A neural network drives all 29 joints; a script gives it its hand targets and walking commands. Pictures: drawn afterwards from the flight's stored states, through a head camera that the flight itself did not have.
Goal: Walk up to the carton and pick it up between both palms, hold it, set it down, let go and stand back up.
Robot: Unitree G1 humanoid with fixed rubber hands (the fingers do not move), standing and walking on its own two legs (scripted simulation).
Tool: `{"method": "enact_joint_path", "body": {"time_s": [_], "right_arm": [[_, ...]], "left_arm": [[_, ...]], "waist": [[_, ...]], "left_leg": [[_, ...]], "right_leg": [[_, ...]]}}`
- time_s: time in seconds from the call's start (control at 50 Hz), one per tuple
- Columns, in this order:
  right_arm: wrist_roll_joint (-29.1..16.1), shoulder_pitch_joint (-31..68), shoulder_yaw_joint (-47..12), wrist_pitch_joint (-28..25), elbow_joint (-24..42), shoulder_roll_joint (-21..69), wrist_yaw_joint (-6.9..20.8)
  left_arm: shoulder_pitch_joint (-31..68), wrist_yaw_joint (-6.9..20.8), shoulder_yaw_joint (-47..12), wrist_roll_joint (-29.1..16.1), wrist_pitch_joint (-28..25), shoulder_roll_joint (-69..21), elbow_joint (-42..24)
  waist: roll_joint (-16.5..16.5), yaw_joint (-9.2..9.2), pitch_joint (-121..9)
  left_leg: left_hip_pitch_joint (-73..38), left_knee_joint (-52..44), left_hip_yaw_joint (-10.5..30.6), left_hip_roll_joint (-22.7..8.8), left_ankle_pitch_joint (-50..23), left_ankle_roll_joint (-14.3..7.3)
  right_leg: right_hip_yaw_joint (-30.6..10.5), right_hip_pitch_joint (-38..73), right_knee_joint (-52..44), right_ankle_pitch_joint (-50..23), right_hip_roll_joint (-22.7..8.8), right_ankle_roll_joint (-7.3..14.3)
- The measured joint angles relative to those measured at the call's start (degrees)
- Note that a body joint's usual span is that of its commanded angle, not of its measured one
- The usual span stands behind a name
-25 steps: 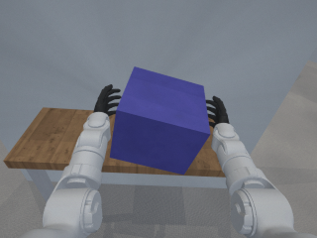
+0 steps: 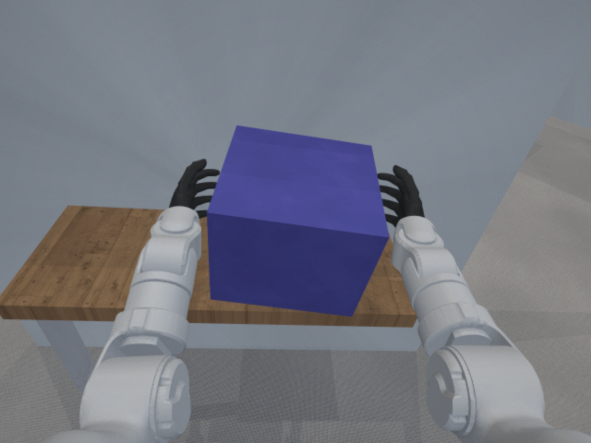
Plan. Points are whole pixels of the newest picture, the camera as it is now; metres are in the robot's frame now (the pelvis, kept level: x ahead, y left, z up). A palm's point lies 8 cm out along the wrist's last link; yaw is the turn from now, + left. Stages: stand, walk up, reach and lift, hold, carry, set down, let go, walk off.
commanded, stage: reach and lift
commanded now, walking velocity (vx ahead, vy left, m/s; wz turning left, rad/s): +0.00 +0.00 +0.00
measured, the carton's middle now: (293, 219) +0.44 +0.01 +0.11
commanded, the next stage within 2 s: hold in 0.14 s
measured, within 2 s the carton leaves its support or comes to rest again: neither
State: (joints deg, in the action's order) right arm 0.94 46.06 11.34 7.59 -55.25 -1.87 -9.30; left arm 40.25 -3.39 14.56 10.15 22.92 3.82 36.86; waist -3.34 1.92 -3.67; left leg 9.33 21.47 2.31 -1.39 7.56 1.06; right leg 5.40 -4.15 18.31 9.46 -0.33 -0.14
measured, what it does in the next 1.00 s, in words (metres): stands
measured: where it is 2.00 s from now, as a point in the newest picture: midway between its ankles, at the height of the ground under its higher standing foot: outside the picture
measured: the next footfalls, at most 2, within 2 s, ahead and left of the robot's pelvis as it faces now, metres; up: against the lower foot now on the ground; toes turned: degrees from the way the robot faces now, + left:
none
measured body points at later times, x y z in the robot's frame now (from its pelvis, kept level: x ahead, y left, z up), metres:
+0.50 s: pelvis +0.00 +0.00 +0.00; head -0.07 +0.03 +0.44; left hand +0.39 +0.17 +0.19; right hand +0.39 -0.15 +0.19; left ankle +0.05 +0.13 -0.75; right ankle +0.01 -0.12 -0.75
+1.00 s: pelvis +0.00 +0.00 +0.00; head -0.08 +0.04 +0.44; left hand +0.38 +0.18 +0.19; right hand +0.38 -0.14 +0.20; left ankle +0.05 +0.13 -0.75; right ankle +0.01 -0.12 -0.75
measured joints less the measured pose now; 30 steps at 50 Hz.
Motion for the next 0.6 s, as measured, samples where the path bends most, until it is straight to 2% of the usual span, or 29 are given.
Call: {"method": "enact_joint_path", "body": {"time_s": [0.2, 0.34, 0.6], "right_arm": [[-0.5, 0.1, 0.0, 0.0, 2.5, 0.1, 0.1], [-0.9, -0.3, 0.0, 1.5, 2.8, 0.1, 0.3], [-1.2, 0.7, 0.0, 2.8, 3.4, 0.1, 0.4]], "left_arm": [[0.0, 0.1, 0.0, 0.0, 1.4, 0.0, -4.0], [-0.1, 1.4, 0.0, 1.3, 3.6, 0.0, -4.6], [0.0, 1.9, 0.0, 2.9, 5.3, 0.0, -6.0]], "waist": [[0.0, 0.49, 0.0], [0.0, 0.56, 0.5], [-0.2, 0.56, 0.5]], "left_leg": [[-0.3, -0.3, 0.0, 0.0, 0.0, 0.1], [-1.7, -0.3, 0.0, 0.0, 0.1, 0.1], [-2.6, -0.3, 0.0, 0.0, 0.0, 0.0]], "right_leg": [[0.0, 0.3, -0.1, 0.2, 0.0, 0.0], [0.0, 1.6, -0.1, 0.2, 0.0, 0.0], [0.0, 2.6, -0.2, 0.1, 0.0, 0.0]]}}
